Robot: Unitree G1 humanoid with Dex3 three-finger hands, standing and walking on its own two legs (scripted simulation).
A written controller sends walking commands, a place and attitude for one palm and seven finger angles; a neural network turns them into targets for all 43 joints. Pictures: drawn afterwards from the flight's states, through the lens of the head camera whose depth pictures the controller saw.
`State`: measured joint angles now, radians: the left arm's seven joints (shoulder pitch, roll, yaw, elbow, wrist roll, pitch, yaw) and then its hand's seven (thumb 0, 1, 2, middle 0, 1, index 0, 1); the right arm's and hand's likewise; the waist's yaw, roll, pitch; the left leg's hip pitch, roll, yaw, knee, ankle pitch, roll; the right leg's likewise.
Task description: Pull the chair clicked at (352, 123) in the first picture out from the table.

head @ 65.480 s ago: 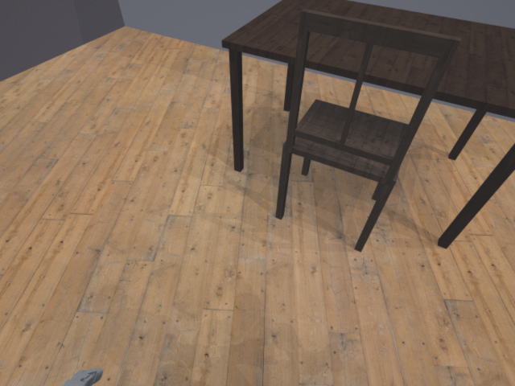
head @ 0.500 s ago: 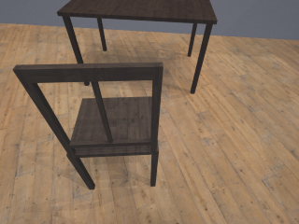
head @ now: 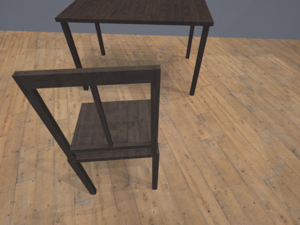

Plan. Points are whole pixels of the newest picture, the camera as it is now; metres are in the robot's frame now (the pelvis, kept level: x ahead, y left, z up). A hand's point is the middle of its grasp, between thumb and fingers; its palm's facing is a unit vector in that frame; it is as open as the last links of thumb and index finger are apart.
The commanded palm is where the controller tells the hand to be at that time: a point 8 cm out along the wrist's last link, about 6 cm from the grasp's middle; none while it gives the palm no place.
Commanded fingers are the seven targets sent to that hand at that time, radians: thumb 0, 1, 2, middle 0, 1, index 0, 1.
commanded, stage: let the arm hang, fingers relaxed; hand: left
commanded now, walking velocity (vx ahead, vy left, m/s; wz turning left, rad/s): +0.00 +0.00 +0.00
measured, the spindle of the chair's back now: (103, 120) +0.48 +0.21 -0.05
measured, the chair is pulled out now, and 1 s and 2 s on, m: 0.80 0.80 0.80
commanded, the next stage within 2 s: look to check the result in 0.16 s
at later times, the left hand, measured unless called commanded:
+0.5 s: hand out of the picture -0.01 +0.15 -0.17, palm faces +0.04 -0.98 -0.18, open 7.4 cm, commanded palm none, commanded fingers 0.00 0.90 0.90 -0.20 -0.30 -0.20 -0.30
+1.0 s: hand out of the picture +0.00 +0.14 -0.17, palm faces +0.05 -0.98 -0.17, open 7.4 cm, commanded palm none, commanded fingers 0.00 0.90 0.90 -0.20 -0.30 -0.20 -0.30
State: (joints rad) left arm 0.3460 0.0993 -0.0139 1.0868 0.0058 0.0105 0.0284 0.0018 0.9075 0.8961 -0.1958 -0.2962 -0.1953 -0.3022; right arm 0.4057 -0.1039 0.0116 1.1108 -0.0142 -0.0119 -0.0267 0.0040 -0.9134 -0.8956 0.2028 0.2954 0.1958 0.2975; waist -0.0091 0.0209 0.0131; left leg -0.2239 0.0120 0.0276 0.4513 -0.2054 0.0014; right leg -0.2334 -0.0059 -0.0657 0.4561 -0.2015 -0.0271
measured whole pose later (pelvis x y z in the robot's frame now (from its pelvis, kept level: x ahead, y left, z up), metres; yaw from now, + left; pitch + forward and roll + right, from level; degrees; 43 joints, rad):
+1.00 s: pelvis +0.01 -0.01 +0.00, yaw +0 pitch -2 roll +0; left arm 0.33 0.10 -0.01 1.10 0.00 0.00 0.04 0.00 0.91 0.90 -0.19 -0.30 -0.19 -0.30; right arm 0.36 -0.09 0.01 1.12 -0.01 -0.02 -0.04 0.00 -0.91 -0.90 0.20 0.30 0.20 0.30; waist -0.01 0.02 0.04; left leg -0.19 0.02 0.02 0.43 -0.21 -0.01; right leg -0.20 0.00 -0.08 0.44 -0.22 -0.04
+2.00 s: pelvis +0.02 -0.01 +0.00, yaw +1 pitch -1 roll +0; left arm 0.34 0.10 -0.01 1.10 0.00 0.00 0.04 0.00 0.91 0.90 -0.19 -0.30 -0.19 -0.30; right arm 0.36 -0.09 0.01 1.12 -0.01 -0.02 -0.04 0.00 -0.91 -0.90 0.20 0.30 0.20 0.30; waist -0.01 0.02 0.04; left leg -0.19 0.02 0.01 0.43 -0.22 -0.01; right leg -0.20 0.00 -0.08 0.44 -0.22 -0.04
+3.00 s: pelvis +0.02 -0.02 +0.00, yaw +1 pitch -1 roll +0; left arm 0.33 0.10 0.00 1.09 0.00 0.00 0.03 0.00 0.91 0.90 -0.19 -0.30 -0.19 -0.30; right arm 0.36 -0.10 0.01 1.12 -0.01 -0.02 -0.04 0.00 -0.91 -0.90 0.20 0.30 0.19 0.30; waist -0.01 0.02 0.05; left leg -0.19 0.03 -0.01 0.43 -0.22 -0.03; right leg -0.19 0.01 -0.10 0.44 -0.23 -0.05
